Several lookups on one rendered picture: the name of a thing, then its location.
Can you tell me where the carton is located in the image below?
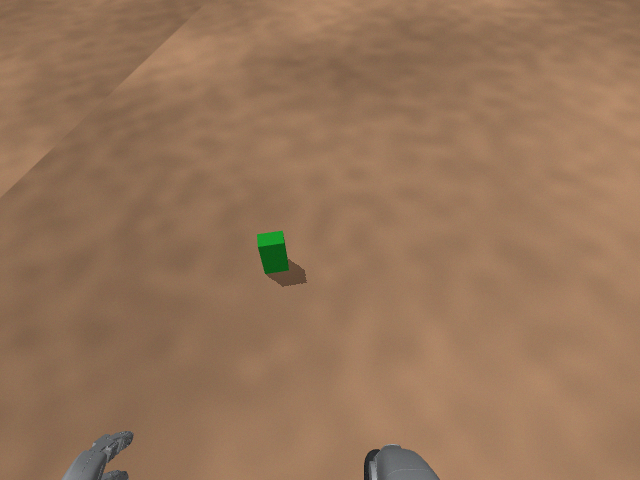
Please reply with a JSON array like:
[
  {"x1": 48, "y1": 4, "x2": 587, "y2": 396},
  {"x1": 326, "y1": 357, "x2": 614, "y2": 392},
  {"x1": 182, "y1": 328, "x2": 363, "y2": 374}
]
[{"x1": 257, "y1": 231, "x2": 289, "y2": 274}]

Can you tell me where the left robot hand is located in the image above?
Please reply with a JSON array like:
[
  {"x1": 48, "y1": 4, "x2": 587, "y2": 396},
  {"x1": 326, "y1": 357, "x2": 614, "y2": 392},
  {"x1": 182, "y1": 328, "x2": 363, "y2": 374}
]
[{"x1": 61, "y1": 431, "x2": 134, "y2": 480}]

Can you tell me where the right robot foot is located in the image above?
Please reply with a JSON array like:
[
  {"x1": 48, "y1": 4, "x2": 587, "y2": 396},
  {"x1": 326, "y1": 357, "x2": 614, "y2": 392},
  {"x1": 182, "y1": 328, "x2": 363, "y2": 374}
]
[{"x1": 364, "y1": 449, "x2": 380, "y2": 480}]

